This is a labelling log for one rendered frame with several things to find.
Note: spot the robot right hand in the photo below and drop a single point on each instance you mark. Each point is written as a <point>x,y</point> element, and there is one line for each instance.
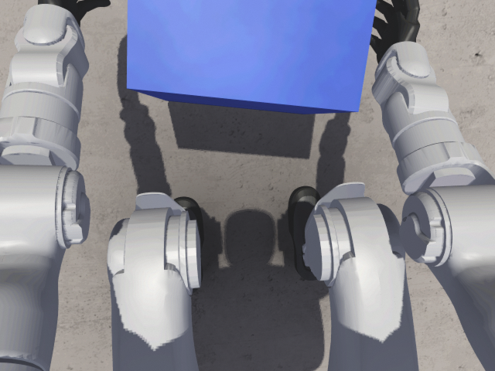
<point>402,24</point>

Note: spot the left robot forearm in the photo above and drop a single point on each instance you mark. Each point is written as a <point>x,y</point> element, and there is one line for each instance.
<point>41,104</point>

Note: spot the robot right foot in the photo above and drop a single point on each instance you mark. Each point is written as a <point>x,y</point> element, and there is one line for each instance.
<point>300,205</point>

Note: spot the right robot thigh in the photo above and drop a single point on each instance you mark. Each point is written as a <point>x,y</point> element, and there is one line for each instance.
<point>372,325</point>

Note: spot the right robot forearm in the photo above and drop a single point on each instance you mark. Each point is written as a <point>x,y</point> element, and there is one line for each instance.
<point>429,146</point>

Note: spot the robot right upper arm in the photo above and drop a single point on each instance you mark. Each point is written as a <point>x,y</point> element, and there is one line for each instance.
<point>451,229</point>

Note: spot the carton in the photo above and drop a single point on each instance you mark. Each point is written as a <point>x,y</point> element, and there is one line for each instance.
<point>291,56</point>

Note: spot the robot left hand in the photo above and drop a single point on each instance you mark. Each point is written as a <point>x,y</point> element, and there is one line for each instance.
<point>78,9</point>

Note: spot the robot left upper arm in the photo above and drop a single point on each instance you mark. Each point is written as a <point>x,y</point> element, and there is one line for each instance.
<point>44,209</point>

